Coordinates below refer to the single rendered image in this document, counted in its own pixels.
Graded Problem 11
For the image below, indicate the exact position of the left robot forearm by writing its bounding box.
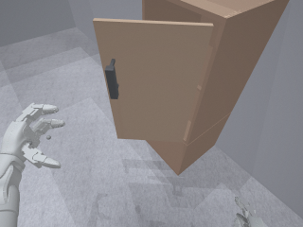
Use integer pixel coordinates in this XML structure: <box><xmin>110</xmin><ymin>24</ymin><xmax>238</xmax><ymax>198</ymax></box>
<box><xmin>0</xmin><ymin>153</ymin><xmax>26</xmax><ymax>227</ymax></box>

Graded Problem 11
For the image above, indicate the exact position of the left robot hand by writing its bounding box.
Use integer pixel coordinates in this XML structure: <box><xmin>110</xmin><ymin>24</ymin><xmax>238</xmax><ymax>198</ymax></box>
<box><xmin>0</xmin><ymin>102</ymin><xmax>65</xmax><ymax>169</ymax></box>

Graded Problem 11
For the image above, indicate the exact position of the cupboard door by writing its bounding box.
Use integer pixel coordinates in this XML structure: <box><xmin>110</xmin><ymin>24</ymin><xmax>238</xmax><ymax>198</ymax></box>
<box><xmin>93</xmin><ymin>18</ymin><xmax>214</xmax><ymax>143</ymax></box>

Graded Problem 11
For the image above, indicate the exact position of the right robot hand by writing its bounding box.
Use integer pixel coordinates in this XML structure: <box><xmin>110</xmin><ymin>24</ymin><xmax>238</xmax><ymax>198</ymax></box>
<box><xmin>233</xmin><ymin>197</ymin><xmax>265</xmax><ymax>227</ymax></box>

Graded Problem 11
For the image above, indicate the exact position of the handle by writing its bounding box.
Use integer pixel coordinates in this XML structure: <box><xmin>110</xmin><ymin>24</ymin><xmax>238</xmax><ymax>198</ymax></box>
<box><xmin>104</xmin><ymin>59</ymin><xmax>119</xmax><ymax>99</ymax></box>

